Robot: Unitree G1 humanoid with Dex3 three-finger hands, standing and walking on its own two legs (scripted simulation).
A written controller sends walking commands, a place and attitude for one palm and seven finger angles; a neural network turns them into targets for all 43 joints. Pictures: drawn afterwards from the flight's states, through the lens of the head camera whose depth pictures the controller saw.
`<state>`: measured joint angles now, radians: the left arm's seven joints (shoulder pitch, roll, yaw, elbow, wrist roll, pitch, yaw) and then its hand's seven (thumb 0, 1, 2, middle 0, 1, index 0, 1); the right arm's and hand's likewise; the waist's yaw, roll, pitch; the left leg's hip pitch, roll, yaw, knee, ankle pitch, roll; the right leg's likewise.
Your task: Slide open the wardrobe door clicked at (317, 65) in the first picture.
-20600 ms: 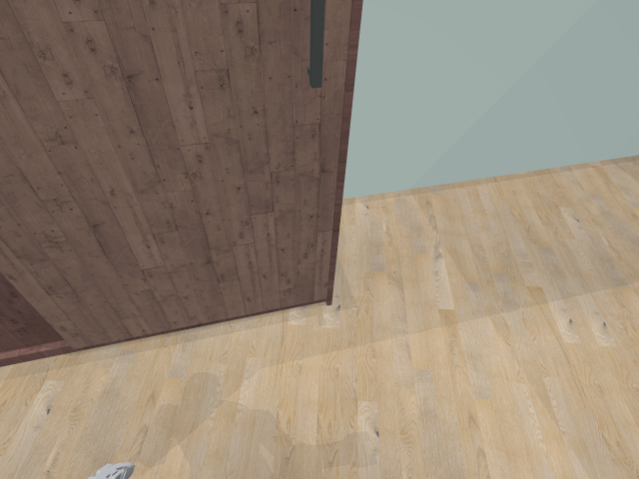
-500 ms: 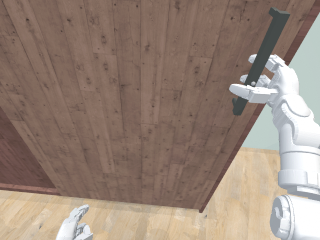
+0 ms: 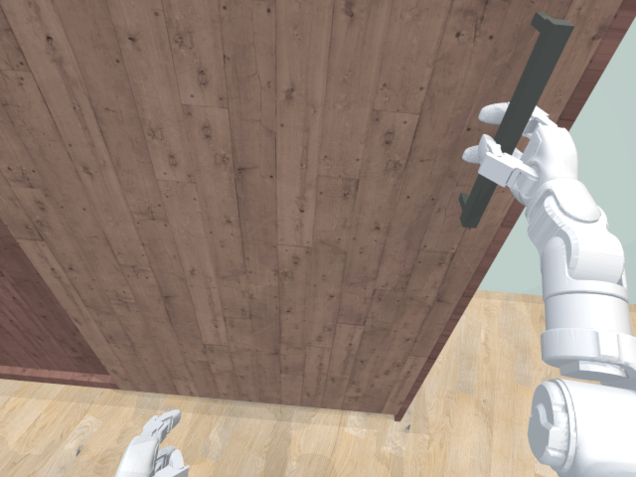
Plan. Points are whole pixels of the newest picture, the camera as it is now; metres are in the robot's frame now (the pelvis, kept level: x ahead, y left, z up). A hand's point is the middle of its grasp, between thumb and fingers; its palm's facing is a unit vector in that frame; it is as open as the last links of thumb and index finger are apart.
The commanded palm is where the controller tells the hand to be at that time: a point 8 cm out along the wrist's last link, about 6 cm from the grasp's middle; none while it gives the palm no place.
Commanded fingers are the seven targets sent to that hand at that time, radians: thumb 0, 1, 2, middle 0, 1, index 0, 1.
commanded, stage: grip the handle and tug to test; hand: right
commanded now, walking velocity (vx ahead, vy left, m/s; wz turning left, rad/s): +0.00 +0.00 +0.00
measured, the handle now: (500, 134) +0.47 -0.18 +0.25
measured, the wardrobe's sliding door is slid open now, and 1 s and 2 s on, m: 0.00 0.00 0.02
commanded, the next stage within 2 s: tug the door sideways, standing still in 0.58 s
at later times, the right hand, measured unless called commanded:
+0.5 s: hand (488, 160) +0.42 -0.15 +0.24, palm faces +0.03 +1.00 +0.01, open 5.4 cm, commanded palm +0.37 -0.21 +0.25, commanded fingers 0.00 -0.90 -0.90 0.45 1.40 0.45 1.40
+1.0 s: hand (486, 162) +0.42 -0.15 +0.24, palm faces +0.10 +1.00 -0.02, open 5.6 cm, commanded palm +0.38 -0.17 +0.25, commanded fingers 0.00 -0.90 -0.90 0.45 1.40 0.45 1.40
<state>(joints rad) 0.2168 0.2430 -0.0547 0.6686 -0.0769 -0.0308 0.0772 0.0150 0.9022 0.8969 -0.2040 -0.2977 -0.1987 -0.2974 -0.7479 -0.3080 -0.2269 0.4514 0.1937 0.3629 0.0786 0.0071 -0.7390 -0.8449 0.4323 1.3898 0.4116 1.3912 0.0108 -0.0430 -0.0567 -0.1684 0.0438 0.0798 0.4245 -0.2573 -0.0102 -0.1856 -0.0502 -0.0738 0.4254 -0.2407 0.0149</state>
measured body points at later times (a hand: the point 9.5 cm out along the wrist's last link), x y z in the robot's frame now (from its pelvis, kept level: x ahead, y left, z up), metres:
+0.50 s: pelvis +0.01 +0.00 +0.00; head -0.01 +0.03 +0.45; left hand +0.15 +0.26 -0.10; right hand +0.41 -0.21 +0.24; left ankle -0.02 +0.12 -0.74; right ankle -0.01 -0.13 -0.74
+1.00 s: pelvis +0.03 +0.00 +0.00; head +0.02 +0.02 +0.45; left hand +0.24 +0.22 -0.09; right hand +0.40 -0.20 +0.24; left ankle -0.02 +0.12 -0.74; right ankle -0.01 -0.13 -0.74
